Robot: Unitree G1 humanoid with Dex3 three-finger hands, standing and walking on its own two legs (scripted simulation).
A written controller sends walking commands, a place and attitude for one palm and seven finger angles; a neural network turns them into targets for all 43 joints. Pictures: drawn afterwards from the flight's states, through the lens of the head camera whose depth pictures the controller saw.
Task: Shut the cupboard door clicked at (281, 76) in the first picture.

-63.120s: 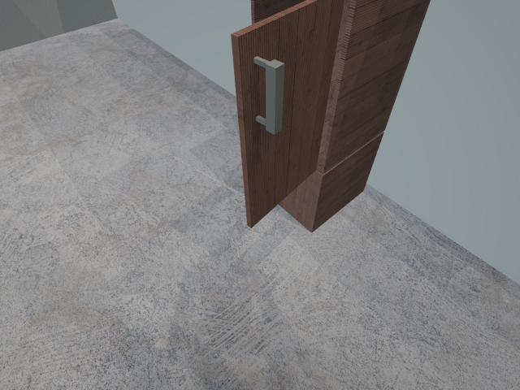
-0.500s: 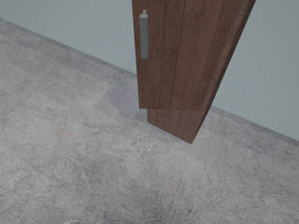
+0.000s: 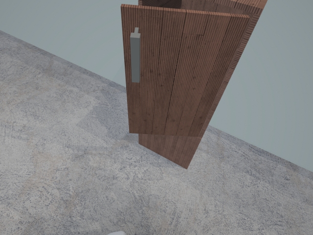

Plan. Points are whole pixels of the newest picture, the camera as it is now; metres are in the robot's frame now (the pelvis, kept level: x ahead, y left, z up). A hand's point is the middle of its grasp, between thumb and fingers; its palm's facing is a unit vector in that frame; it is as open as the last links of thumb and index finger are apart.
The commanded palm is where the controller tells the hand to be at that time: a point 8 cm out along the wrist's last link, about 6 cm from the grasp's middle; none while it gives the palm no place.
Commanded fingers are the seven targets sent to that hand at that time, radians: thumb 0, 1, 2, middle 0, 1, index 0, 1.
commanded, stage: take the last steps up to it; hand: left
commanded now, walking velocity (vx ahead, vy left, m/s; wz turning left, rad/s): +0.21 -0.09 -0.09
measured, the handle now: (136, 55) +0.58 +0.11 +0.14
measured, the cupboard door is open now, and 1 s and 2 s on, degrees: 28 28 28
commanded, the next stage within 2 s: come to a stop and stand still in 0.20 s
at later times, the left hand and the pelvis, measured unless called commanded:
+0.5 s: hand (130, 202) +0.23 +0.09 -0.15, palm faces -0.05 -0.97 -0.23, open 7.3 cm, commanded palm none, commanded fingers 0.00 0.90 0.90 -0.20 -0.30 -0.20 -0.30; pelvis +0.14 -0.08 +0.01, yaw -2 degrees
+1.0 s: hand out of the picture +0.12 +0.21 -0.17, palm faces +0.07 -0.97 -0.21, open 7.4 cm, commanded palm none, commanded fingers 0.00 0.90 0.90 -0.20 -0.30 -0.20 -0.30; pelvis +0.10 +0.00 +0.02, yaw -1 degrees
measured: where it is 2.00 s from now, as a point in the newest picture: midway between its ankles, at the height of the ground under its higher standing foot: outside the picture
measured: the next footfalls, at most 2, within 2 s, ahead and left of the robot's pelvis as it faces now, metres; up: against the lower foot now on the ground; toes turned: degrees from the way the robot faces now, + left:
right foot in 0.36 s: +0.22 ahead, -0.20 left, +0.00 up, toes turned -7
left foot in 0.86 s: +0.14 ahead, +0.10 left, +0.00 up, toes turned +2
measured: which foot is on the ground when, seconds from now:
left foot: down 0.00-0.36, up 0.38-0.84, down 0.86-1.00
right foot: up 0.00-0.34, down 0.36-0.86, up 0.88-1.00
